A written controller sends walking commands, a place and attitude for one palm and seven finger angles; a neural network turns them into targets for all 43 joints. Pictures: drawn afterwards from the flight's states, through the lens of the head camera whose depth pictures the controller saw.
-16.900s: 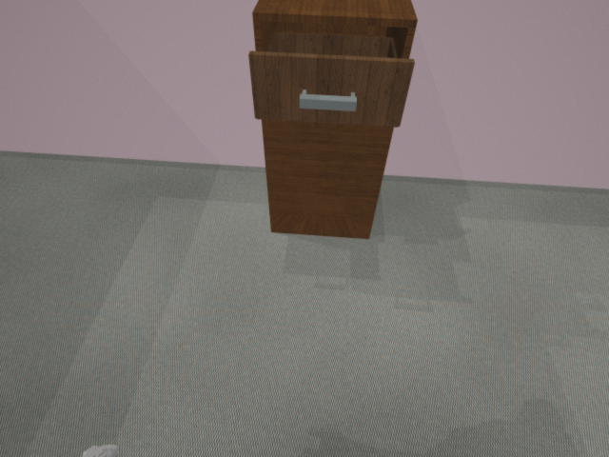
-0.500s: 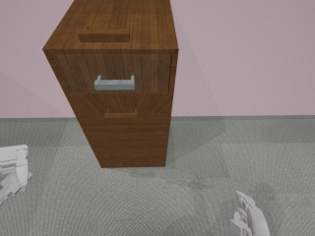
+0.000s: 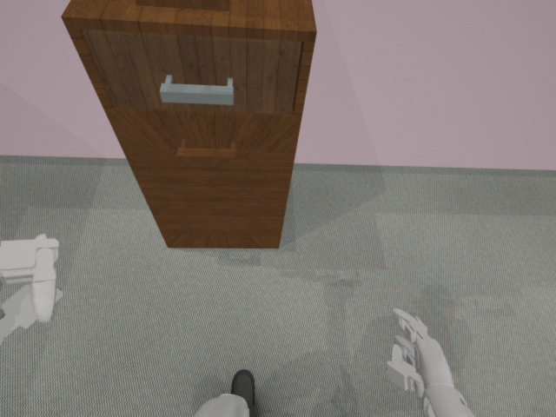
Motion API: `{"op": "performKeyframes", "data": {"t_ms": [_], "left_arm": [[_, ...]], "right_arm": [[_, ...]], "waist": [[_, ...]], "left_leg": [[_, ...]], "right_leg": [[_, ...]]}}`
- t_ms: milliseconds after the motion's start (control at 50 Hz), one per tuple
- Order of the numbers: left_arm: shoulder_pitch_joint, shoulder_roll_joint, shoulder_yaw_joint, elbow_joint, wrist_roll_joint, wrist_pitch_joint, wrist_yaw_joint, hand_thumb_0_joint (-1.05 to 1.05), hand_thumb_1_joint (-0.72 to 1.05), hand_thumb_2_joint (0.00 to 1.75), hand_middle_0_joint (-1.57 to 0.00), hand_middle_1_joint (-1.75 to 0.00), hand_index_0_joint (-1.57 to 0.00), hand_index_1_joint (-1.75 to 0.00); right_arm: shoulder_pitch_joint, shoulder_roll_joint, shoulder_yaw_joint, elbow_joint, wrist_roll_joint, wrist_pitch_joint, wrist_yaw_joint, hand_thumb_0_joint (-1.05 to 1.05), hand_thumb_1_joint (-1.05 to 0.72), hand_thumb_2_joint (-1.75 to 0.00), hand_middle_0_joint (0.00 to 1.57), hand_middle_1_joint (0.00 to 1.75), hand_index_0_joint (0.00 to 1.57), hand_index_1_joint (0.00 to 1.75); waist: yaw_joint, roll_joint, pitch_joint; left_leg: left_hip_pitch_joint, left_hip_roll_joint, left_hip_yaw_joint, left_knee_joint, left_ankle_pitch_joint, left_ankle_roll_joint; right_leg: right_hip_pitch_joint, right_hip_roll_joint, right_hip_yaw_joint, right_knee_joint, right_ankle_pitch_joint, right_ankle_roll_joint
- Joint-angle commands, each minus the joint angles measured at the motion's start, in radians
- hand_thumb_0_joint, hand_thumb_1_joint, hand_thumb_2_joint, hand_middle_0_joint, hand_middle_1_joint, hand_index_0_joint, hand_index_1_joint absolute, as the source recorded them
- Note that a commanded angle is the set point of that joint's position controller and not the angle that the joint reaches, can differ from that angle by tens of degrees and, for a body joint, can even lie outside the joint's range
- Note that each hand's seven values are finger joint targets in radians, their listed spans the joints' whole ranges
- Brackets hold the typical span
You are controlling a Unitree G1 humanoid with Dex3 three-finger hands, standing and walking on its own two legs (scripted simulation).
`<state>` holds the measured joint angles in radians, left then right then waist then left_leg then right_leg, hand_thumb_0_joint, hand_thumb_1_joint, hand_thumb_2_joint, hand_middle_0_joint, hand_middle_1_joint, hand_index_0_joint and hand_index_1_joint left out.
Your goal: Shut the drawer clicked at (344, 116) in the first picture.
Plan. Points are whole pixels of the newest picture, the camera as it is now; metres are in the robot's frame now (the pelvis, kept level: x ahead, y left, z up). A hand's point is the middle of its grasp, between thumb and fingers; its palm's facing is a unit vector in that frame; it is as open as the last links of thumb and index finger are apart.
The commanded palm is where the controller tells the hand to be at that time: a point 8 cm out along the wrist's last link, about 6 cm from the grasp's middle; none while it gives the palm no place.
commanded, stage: step back with the hand held close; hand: left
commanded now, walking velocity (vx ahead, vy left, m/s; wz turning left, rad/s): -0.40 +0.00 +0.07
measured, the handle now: (199, 87) +0.67 +0.22 +0.02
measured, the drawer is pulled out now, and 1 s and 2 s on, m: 0.00 0.00 0.00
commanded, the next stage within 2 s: stop stepping back and stand still in 0.20 s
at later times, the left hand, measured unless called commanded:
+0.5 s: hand out of the picture +0.03 +0.19 +0.17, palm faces +0.27 -0.79 -0.55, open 3.2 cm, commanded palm -0.04 +0.25 +0.18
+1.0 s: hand out of the picture -0.07 +0.22 +0.17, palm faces +0.47 -0.74 -0.49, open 3.2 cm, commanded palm -0.13 +0.25 +0.18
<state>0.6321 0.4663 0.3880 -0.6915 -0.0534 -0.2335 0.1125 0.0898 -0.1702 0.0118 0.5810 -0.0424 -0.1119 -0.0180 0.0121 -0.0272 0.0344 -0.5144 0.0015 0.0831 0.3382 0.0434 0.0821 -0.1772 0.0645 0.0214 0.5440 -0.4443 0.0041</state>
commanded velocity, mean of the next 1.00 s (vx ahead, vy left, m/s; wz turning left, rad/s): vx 0.05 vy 0.00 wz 0.03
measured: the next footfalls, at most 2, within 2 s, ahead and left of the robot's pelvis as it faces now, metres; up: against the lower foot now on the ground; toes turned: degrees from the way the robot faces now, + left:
right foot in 0.06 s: -0.15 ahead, -0.12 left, +0.00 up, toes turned +3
left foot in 0.30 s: +0.00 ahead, +0.08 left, +0.00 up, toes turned +2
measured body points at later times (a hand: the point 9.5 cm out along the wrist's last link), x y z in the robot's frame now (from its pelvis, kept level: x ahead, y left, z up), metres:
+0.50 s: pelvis -0.16 -0.04 +0.00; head -0.14 -0.03 +0.44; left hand +0.01 +0.23 +0.20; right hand +0.01 -0.28 -0.08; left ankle -0.05 +0.08 -0.73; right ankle -0.14 -0.12 -0.73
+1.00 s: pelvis -0.24 -0.04 -0.01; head -0.25 -0.04 +0.44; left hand -0.10 +0.26 +0.19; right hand -0.08 -0.25 -0.11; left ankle -0.21 +0.10 -0.70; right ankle -0.17 -0.12 -0.74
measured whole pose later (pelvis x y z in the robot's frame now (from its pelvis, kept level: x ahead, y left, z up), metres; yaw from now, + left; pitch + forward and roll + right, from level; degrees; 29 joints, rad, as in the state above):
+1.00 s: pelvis -0.24 -0.04 -0.01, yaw +5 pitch -3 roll +0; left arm 0.60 0.40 0.39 -0.54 0.00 -0.22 0.15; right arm 0.27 -0.17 0.01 0.65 -0.01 -0.10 -0.05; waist 0.00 0.00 0.00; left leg -0.43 0.03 0.00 0.91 -0.41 0.02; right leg -0.32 0.01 -0.08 0.61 -0.23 -0.06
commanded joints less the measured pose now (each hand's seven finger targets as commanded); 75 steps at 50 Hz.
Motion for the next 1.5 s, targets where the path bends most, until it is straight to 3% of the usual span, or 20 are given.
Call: {"op": "performKeyframes", "data": {"t_ms": [0,40,80,140,220,300,420,480,540,660,720,880,920,940,1100,1160,1300,1360,1380,1480], "left_arm": [[0.143,0.168,0.201,-0.238,-0.047,-0.059,0.005,0.00,0.90,0.90,-1.40,-1.60,-1.40,-1.60],[0.146,0.196,0.242,-0.227,-0.062,-0.071,-0.006,0.00,0.90,0.90,-1.40,-1.60,-1.40,-1.60],[0.143,0.191,0.239,-0.178,-0.077,-0.071,0.003,0.00,0.90,0.90,-1.40,-1.60,-1.40,-1.60],[0.119,0.121,0.177,-0.028,-0.025,-0.022,0.017,0.00,0.90,0.90,-1.40,-1.60,-1.40,-1.60],[-0.071,0.097,0.072,-0.051,0.010,-0.015,0.026,0.00,0.90,0.90,-1.40,-1.60,-1.40,-1.60],[-0.041,0.113,0.081,-0.100,0.004,-0.051,0.030,0.00,0.90,0.90,-1.40,-1.60,-1.40,-1.60],[0.153,0.143,0.196,-0.136,-0.005,-0.034,0.045,0.00,0.90,0.90,-1.40,-1.60,-1.40,-1.60],[0.055,0.115,0.172,-0.084,-0.007,-0.020,0.055,0.00,0.90,0.90,-1.40,-1.60,-1.40,-1.60],[-0.043,0.063,0.096,0.045,0.011,-0.018,0.053,0.00,0.90,0.90,-1.40,-1.60,-1.40,-1.60],[-0.142,0.049,0.032,-0.065,0.047,-0.030,0.079,0.00,0.90,0.90,-1.40,-1.60,-1.40,-1.60],[-0.116,0.081,0.071,-0.199,0.052,-0.050,0.080,0.00,0.90,0.90,-1.40,-1.60,-1.40,-1.60],[-0.010,0.051,0.089,0.021,0.041,-0.025,0.061,0.00,0.90,0.90,-1.40,-1.60,-1.40,-1.60],[-0.055,0.079,0.095,0.020,0.042,-0.018,0.053,0.00,0.90,0.90,-1.40,-1.60,-1.40,-1.60],[-0.151,0.099,0.097,-0.030,0.036,-0.038,0.049,0.00,0.90,0.90,-1.40,-1.60,-1.40,-1.60],[-0.128,0.075,0.077,-0.120,0.042,-0.055,0.069,0.00,0.90,0.90,-1.40,-1.60,-1.40,-1.60],[-0.136,0.075,0.097,-0.205,0.049,-0.077,0.076,0.00,0.90,0.90,-1.40,-1.60,-1.40,-1.60],[0.025,0.051,0.091,-0.067,0.035,-0.049,0.057,0.00,0.90,0.90,-1.40,-1.60,-1.40,-1.60],[-0.026,0.085,0.114,-0.060,0.031,-0.053,0.054,0.00,0.90,0.90,-1.40,-1.60,-1.40,-1.60],[-0.163,-0.022,-0.290,0.760,0.119,0.109,-0.092,0.00,0.90,0.90,-1.40,-1.60,-1.40,-1.60],[-0.277,-0.122,-0.302,0.986,0.094,0.216,-0.099,0.00,0.90,0.90,-1.20,-1.38,-1.20,-1.38]], "right_arm": [[0.020,-0.158,-0.067,-0.157,0.008,-0.011,0.006,0.00,-0.90,-0.90,0.20,0.30,0.20,0.30],[-0.017,-0.160,-0.066,-0.186,0.020,0.022,0.006,0.00,-0.90,-0.90,0.20,0.30,0.20,0.30],[-0.018,-0.147,-0.074,-0.190,0.065,0.048,-0.006,0.00,-0.90,-0.90,0.20,0.30,0.20,0.30],[-0.052,-0.095,-0.041,-0.164,0.051,0.074,-0.030,0.00,-0.90,-0.90,0.20,0.30,0.20,0.30],[-0.038,-0.138,-0.031,-0.140,0.052,0.067,-0.074,0.00,-0.90,-0.90,0.20,0.30,0.20,0.30],[0.057,-0.185,-0.072,-0.157,0.066,0.039,-0.048,0.00,-0.90,-0.90,0.20,0.30,0.20,0.30],[0.024,-0.155,-0.066,-0.202,0.055,-0.009,-0.043,0.00,-0.90,-0.90,0.20,0.30,0.20,0.30],[0.038,-0.167,-0.094,-0.164,0.051,0.018,-0.043,0.00,-0.90,-0.90,0.20,0.30,0.20,0.30],[0.064,-0.150,-0.069,-0.114,0.039,0.008,-0.058,0.00,-0.90,-0.90,0.20,0.30,0.20,0.30],[0.070,-0.153,-0.060,-0.102,0.026,-0.062,-0.086,0.00,-0.90,-0.90,0.20,0.30,0.20,0.30],[0.096,-0.176,-0.064,-0.119,0.024,-0.073,-0.071,0.00,-0.90,-0.90,0.20,0.30,0.20,0.30],[0.048,-0.145,-0.058,-0.108,0.039,-0.050,-0.055,0.00,-0.90,-0.90,0.20,0.30,0.20,0.30],[0.048,-0.142,-0.080,-0.111,0.039,-0.029,-0.049,0.00,-0.90,-0.90,0.20,0.30,0.20,0.30],[0.065,-0.158,-0.083,-0.097,0.031,-0.033,-0.045,0.00,-0.90,-0.90,0.20,0.30,0.20,0.30],[0.049,-0.125,-0.049,-0.090,0.026,-0.056,-0.078,0.00,-0.90,-0.90,0.20,0.30,0.20,0.30],[0.082,-0.159,-0.058,-0.112,0.023,-0.074,-0.067,0.00,-0.90,-0.90,0.20,0.30,0.20,0.30],[0.061,-0.140,-0.051,-0.105,0.049,-0.076,-0.040,0.00,-0.90,-0.90,0.20,0.30,0.20,0.30],[0.059,-0.139,-0.056,-0.112,0.041,-0.059,-0.041,0.00,-0.90,-0.90,0.20,0.30,0.20,0.30],[0.021,-0.247,-0.106,0.136,0.043,-0.103,0.041,0.00,-0.90,-0.90,0.20,0.30,0.20,0.30],[0.147,-0.156,-0.066,0.112,0.021,0.082,0.036,0.00,-0.90,-0.90,0.20,0.30,0.20,0.30]], "waist": [[0.020,0.247,-0.409],[0.014,0.143,-0.303],[0.012,-0.277,-0.227],[-0.017,-0.058,-0.138],[-0.031,-0.067,-0.084],[-0.001,0.123,-0.253],[-0.005,0.187,-0.119],[-0.014,-0.206,-0.020],[-0.056,-0.069,-0.012],[-0.031,-0.035,-0.067],[-0.031,0.316,-0.100],[-0.002,0.172,0.003],[-0.006,-0.261,0.026],[-0.030,-0.215,0.011],[-0.034,-0.017,-0.032],[-0.026,0.366,-0.067],[-0.016,0.192,-0.051],[-0.038,-0.018,-0.033],[-0.077,-0.091,-0.089],[-0.038,-0.252,-0.068]], "left_leg": [[0.499,0.206,-0.193,-0.025,0.245,-0.015],[0.355,0.142,-0.127,0.039,-0.145,-0.056],[0.281,-0.036,-0.081,0.503,-0.368,-0.115],[-0.029,-0.005,-0.083,0.601,-0.452,-0.107],[0.151,-0.031,-0.020,0.196,-0.252,-0.079],[0.521,0.223,-0.203,0.068,0.524,0.045],[-0.092,0.112,-0.195,-0.055,-0.625,-0.010],[0.021,-0.040,-0.118,0.740,-0.467,-0.109],[0.034,0.024,-0.090,0.670,-0.377,-0.085],[0.312,-0.003,0.014,0.105,-0.437,-0.023],[0.438,0.291,-0.438,-0.097,-0.404,0.114],[-0.146,0.162,-0.142,0.052,-0.744,0.005],[-0.203,-0.013,-0.026,0.641,-0.596,-0.051],[-0.164,0.001,-0.074,0.801,-0.501,-0.063],[0.355,0.014,0.013,0.187,-0.410,-0.041],[0.389,0.302,-0.454,-0.120,-0.422,0.099],[0.107,0.192,-0.168,0.006,-0.346,0.019],[0.105,0.052,-0.079,0.199,-0.389,-0.056],[0.105,0.079,-0.069,0.402,-0.373,-0.080],[0.174,0.033,-0.084,0.315,-0.299,-0.069]], "right_leg": [[-0.025,0.004,-0.046,-0.090,0.029,-0.004],[-0.027,-0.065,-0.018,-0.260,0.150,-0.025],[-0.287,-0.347,0.247,-0.405,0.184,-0.086],[-0.060,-0.307,0.083,-0.162,0.937,-0.081],[0.010,-0.208,0.035,-0.069,1.139,0.018],[-0.151,-0.069,0.032,0.155,0.274,0.095],[0.175,-0.052,-0.037,-0.054,0.011,-0.011],[-0.356,-0.434,0.544,-0.505,-0.486,-0.178],[-0.300,-0.319,0.234,-0.390,-0.269,-0.128],[-0.171,-0.256,0.103,-0.250,-0.221,-0.105],[-0.352,-0.036,-0.098,0.325,-0.054,0.010],[0.147,-0.044,-0.102,0.025,-0.020,-0.030],[0.006,-0.343,0.496,-0.376,-0.342,-0.175],[-0.049,-0.422,0.544,-0.417,-0.261,-0.202],[-0.303,-0.257,0.101,-0.246,-0.264,-0.125],[-0.344,-0.032,-0.079,0.336,-0.070,-0.001],[0.024,-0.067,-0.101,-0.010,0.123,0.013],[-0.005,-0.201,0.165,-0.238,0.183,-0.064],[-0.118,-0.357,0.153,-0.115,0.451,-0.104],[-0.120,-0.270,0.066,-0.073,0.521,-0.111]]}}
